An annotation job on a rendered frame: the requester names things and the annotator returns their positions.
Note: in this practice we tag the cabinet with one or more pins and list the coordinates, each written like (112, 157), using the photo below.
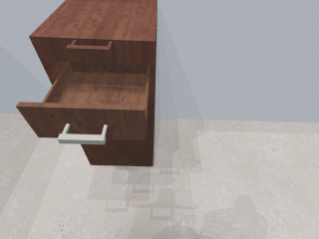
(129, 27)

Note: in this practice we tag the drawer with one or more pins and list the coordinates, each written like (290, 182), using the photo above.
(90, 95)

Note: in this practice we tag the handle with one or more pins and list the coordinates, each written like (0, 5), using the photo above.
(75, 138)
(89, 50)

